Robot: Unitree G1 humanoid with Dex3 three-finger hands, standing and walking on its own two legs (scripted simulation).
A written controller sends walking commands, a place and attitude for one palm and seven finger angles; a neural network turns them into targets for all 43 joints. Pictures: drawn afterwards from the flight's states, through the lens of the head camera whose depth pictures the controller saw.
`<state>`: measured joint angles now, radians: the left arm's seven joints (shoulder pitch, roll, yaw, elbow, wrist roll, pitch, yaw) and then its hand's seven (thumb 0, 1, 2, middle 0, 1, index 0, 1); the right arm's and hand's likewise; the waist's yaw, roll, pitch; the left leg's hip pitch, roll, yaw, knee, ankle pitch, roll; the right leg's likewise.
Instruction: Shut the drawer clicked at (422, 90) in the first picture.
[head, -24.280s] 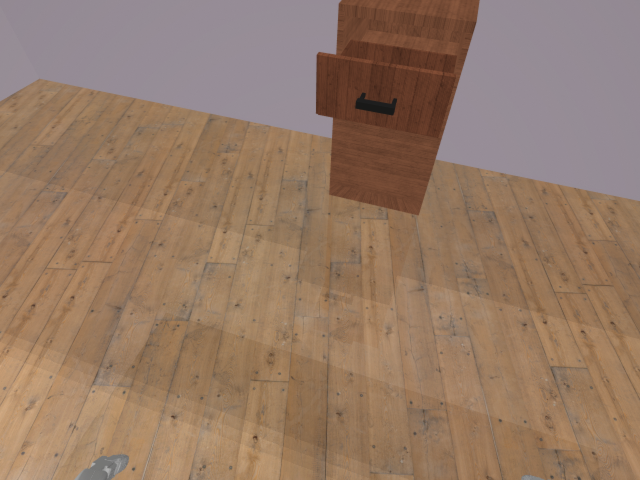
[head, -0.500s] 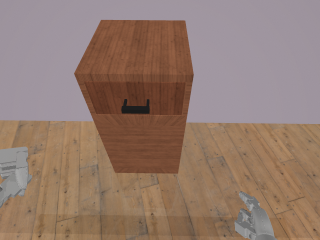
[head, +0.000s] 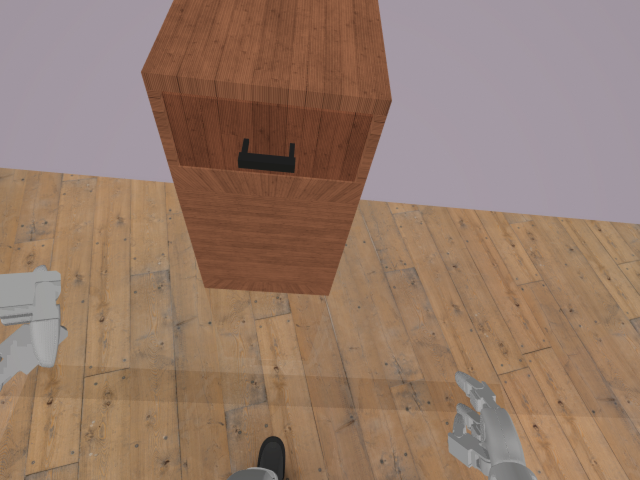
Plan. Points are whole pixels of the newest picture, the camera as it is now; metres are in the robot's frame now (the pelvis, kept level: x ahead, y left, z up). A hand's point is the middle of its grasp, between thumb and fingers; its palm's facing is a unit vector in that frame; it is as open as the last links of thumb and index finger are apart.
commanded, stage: step back with the hand held close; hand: left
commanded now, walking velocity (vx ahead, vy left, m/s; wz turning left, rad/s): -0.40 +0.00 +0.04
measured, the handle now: (268, 154) +0.66 +0.15 -0.09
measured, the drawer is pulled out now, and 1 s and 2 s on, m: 0.00 0.00 0.00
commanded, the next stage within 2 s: stop stepping back and stand still in 0.14 s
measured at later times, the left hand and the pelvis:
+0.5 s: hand out of the picture +0.07 +0.22 +0.13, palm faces +0.38 -0.85 -0.36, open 3.2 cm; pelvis -0.12 -0.02 -0.01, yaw +3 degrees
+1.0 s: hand out of the picture +0.02 +0.24 +0.16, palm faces +0.39 -0.83 -0.40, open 3.2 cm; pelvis -0.18 +0.00 -0.02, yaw +3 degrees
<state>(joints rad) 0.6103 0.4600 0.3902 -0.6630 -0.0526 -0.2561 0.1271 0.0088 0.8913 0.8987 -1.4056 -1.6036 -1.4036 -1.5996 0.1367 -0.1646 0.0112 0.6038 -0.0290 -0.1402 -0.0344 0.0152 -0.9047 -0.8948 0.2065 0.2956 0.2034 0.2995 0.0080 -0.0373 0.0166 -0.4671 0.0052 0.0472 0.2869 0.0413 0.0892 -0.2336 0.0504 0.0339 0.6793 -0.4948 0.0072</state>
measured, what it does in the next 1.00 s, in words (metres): walks backwards: right foot, then left foot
